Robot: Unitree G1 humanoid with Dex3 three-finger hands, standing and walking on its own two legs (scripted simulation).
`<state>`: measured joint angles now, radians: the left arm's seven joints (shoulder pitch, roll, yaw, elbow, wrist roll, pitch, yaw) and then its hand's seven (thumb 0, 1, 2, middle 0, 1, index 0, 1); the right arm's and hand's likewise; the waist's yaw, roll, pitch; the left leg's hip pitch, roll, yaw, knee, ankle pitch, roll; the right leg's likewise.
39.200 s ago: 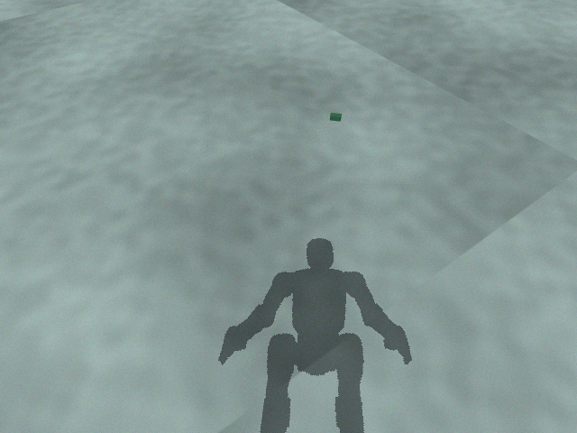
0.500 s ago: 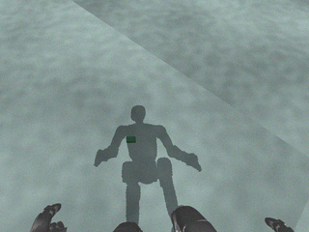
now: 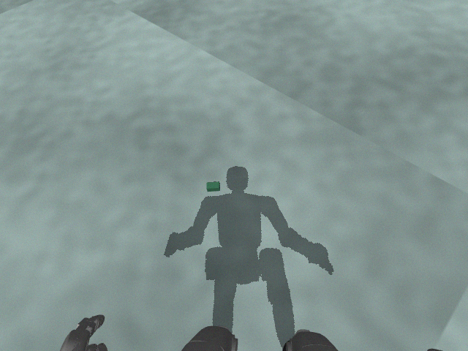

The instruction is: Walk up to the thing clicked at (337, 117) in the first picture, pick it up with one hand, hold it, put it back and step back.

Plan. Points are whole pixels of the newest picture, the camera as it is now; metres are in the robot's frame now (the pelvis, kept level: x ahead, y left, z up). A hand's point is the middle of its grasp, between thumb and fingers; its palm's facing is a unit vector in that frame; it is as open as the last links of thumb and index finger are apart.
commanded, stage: step back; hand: left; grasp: from above
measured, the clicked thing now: (213, 186) +0.86 +0.20 -0.74
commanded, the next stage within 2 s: stand in 1.62 s
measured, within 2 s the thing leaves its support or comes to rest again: neither
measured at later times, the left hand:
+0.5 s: hand out of the picture -0.12 +0.25 -0.15, palm faces -0.06 -0.91 -0.40, open 7.4 cm
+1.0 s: hand out of the picture -0.18 +0.26 -0.14, palm faces +0.01 -0.92 -0.39, open 7.4 cm
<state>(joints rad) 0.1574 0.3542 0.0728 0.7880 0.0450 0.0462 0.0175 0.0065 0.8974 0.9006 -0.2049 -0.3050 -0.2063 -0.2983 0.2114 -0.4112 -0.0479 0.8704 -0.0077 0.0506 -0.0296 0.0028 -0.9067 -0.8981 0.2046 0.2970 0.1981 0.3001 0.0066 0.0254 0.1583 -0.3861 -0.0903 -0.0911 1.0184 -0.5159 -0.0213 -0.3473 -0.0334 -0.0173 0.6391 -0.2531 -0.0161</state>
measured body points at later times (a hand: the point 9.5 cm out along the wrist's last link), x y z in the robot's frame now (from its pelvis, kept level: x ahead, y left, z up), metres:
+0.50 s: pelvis -0.19 -0.02 -0.01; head -0.14 -0.02 +0.44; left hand -0.12 +0.30 -0.13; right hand -0.06 -0.34 -0.11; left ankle -0.06 +0.11 -0.72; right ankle -0.22 -0.14 -0.73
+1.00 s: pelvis -0.24 -0.02 +0.01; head -0.24 -0.01 +0.46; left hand -0.18 +0.31 -0.11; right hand -0.18 -0.32 -0.12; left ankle -0.22 +0.11 -0.72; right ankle -0.22 -0.14 -0.72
